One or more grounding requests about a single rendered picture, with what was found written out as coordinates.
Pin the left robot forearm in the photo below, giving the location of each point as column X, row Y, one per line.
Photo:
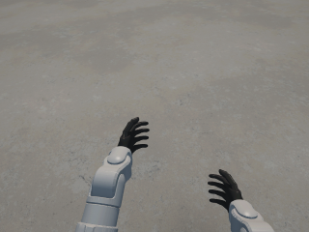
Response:
column 106, row 193

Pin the robot right hand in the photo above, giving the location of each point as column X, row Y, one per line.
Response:
column 230, row 187

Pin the right robot forearm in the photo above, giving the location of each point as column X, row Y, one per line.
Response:
column 244, row 218

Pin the robot left hand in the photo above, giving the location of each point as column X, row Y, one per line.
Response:
column 128, row 138

